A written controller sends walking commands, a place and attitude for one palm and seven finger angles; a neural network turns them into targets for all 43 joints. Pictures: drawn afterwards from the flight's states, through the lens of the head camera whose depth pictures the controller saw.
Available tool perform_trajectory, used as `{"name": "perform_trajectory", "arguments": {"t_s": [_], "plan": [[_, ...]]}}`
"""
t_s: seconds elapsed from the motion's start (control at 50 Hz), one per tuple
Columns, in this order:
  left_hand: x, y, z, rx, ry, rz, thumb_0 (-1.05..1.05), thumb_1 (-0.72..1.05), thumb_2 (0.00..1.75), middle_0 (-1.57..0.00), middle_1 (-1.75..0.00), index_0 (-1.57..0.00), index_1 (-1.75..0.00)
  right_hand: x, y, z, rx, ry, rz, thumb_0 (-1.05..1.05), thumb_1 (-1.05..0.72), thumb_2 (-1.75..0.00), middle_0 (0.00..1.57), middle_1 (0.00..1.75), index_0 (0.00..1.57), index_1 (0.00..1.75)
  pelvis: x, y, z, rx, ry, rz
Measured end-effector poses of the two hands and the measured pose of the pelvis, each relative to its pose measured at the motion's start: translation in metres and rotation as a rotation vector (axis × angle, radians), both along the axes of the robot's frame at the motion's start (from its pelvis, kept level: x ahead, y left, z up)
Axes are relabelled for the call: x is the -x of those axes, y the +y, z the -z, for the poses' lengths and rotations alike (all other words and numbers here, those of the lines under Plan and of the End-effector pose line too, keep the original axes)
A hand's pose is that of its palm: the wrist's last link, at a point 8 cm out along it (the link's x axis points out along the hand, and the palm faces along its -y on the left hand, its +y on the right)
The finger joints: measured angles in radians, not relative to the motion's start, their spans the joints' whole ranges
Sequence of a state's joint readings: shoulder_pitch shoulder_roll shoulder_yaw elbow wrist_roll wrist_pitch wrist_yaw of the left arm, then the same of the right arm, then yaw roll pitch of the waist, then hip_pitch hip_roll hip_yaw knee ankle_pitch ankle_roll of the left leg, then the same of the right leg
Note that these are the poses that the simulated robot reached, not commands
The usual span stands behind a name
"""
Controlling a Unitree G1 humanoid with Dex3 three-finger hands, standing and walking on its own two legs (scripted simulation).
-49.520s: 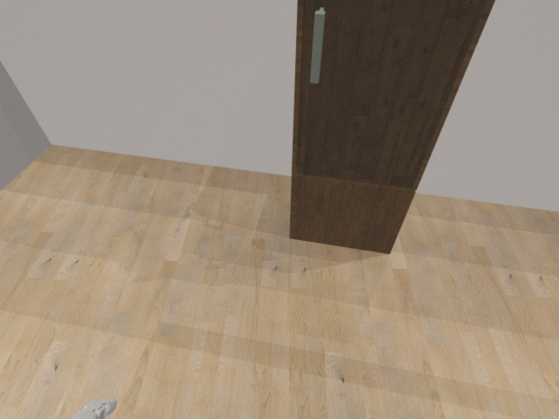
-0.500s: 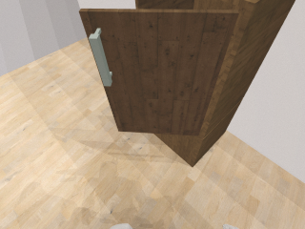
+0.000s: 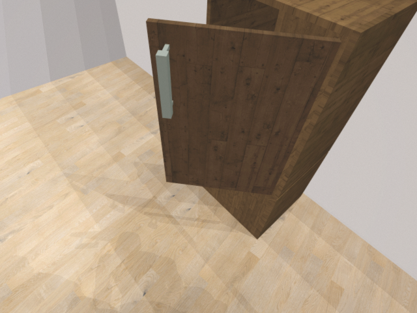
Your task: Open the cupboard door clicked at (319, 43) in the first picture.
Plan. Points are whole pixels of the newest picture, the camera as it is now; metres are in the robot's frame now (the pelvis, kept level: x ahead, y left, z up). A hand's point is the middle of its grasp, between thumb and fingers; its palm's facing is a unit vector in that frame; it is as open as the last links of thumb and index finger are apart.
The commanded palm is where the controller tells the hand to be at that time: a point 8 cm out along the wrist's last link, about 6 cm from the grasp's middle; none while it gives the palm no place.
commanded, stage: come to a stop and stand still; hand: left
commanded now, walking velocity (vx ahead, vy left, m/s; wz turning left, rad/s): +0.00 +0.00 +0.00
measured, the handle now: (167, 83) +0.58 +0.16 +0.12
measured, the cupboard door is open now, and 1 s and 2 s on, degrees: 41 41 41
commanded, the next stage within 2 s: look again from close up in 0.36 s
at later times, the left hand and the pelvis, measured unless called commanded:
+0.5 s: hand out of the picture +0.01 +0.20 -0.17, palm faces -0.01 -0.98 -0.19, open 7.3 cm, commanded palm none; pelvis +0.00 +0.03 +0.01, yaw -1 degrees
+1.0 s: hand out of the picture -0.05 +0.19 -0.17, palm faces +0.02 -0.98 -0.19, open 7.3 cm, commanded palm none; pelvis -0.04 +0.02 +0.00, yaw -1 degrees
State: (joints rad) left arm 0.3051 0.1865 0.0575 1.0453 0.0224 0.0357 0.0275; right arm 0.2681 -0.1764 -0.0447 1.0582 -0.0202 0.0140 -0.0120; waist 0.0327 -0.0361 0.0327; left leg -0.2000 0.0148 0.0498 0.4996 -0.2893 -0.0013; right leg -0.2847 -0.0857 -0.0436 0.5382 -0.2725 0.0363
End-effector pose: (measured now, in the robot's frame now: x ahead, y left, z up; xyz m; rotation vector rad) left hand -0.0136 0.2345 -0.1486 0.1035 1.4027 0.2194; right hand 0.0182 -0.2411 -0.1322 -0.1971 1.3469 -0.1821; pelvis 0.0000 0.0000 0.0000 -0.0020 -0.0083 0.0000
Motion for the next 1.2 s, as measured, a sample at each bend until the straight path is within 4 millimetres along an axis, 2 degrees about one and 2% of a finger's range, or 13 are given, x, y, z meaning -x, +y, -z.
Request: {"name": "perform_trajectory", "arguments": {"t_s": [0.06, 0.14, 0.28, 0.48, 0.74, 1.04, 1.06, 1.1, 1.14, 1.2], "plan": [[-0.001, 0.012, 0.0, 0.003, 0.018, 0.011, 0.0, 0.91, 0.9, -0.2, -0.3, -0.2, -0.3, -0.001, 0.024, -0.004, -0.018, -0.013, 0.001, 0.01, -0.91, -0.9, 0.2, 0.3, 0.2, 0.3, -0.002, 0.01, -0.004, 0.002, 0.001, 0.008], [-0.011, 0.019, -0.005, 0.005, 0.003, 0.025, 0.0, 0.91, 0.9, -0.2, -0.29, -0.2, -0.3, 0.004, 0.038, -0.004, -0.018, 0.007, 0.001, 0.02, -0.95, -0.9, 0.2, 0.3, 0.21, 0.3, -0.004, 0.02, -0.008, -0.004, 0.009, 0.005], [-0.025, 0.014, -0.008, 0.007, -0.022, 0.061, 0.0, 0.91, 0.9, -0.2, -0.29, -0.2, -0.3, 0.016, 0.048, 0.007, -0.05, 0.03, 0.039, 0.02, -0.94, -0.9, 0.2, 0.3, 0.21, 0.3, -0.005, 0.027, -0.006, -0.011, 0.002, 0.02], [-0.019, 0.012, -0.006, 0.014, 0.004, 0.09, 0.0, 0.92, 0.9, -0.2, -0.3, -0.2, -0.3, 0.039, 0.061, 0.005, -0.075, 0.077, 0.059, 0.01, -0.92, -0.9, 0.2, 0.3, 0.2, 0.3, -0.002, 0.029, -0.008, -0.001, 0.001, 0.025], [0.014, 0.018, -0.006, -0.006, -0.024, 0.093, 0.0, 0.91, 0.9, -0.2, -0.3, -0.2, -0.3, 0.041, 0.055, 0.014, -0.074, -0.02, 0.02, 0.02, -0.92, -0.9, 0.2, 0.3, 0.2, 0.3, 0.022, 0.033, 0.0, -0.003, -0.025, 0.009], [0.042, 0.002, -0.007, 0.012, -0.007, 0.081, 0.0, 0.91, 0.9, -0.2, -0.3, -0.2, -0.3, 0.046, 0.037, 0.007, -0.063, -0.038, 0.004, 0.01, -0.91, -0.9, 0.2, 0.3, 0.2, 0.3, 0.037, 0.02, -0.004, -0.004, -0.018, 0.012], [0.033, 0.001, -0.012, 0.017, -0.056, 0.031, 0.0, 0.91, 0.9, -0.2, -0.3, -0.2, -0.3, 0.044, 0.035, 0.005, -0.055, -0.064, 0.004, 0.01, -0.91, -0.9, 0.2, 0.3, 0.2, 0.3, 0.038, 0.019, -0.003, -0.003, -0.023, 0.01], [-0.004, 0.013, -0.04, -0.059, -0.299, -0.017, 0.02, 0.93, 0.89, -0.2, -0.3, -0.21, -0.3, 0.032, 0.029, -0.003, -0.021, -0.195, -0.008, 0.02, -0.92, -0.9, 0.2, 0.3, 0.2, 0.3, 0.04, 0.016, 0.0, -0.01, -0.028, 0.007], [-0.046, 0.023, -0.078, -0.13, -0.558, -0.039, 0.03, 0.93, 0.89, -0.21, -0.31, -0.21, -0.31, 0.014, 0.022, -0.008, -0.007, -0.327, -0.009, 0.02, -0.92, -0.9, 0.2, 0.3, 0.21, 0.3, 0.041, 0.014, 0.002, -0.012, -0.022, -0.008], [-0.109, 0.021, -0.142, -0.155, -0.945, -0.005, 0.03, 0.9, 0.87, -0.2, -0.33, -0.21, -0.34, -0.022, 0.011, -0.017, 0.007, -0.515, -0.031, 0.02, -0.92, -0.9, 0.2, 0.3, 0.2, 0.3, 0.044, 0.012, 0.007, -0.008, -0.016, -0.026]]}}
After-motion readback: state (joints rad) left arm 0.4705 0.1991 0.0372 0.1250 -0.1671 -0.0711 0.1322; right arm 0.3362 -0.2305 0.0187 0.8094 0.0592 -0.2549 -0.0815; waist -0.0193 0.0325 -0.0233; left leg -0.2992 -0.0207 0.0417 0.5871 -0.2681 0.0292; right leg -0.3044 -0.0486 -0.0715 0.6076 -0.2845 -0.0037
